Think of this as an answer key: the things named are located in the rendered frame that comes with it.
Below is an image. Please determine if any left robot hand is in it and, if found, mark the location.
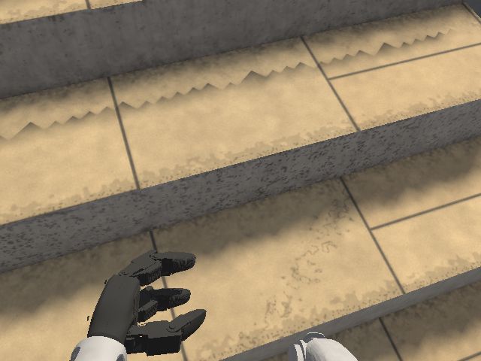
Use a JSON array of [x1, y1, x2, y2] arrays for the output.
[[87, 250, 206, 356]]

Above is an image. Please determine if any right robot shin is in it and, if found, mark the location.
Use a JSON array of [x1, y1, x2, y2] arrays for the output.
[[303, 332, 325, 342]]

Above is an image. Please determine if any right robot thigh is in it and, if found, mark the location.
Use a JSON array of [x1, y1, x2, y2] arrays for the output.
[[288, 338, 358, 361]]

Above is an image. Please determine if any robot left forearm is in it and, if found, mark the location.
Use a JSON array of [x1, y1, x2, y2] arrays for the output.
[[69, 336, 127, 361]]

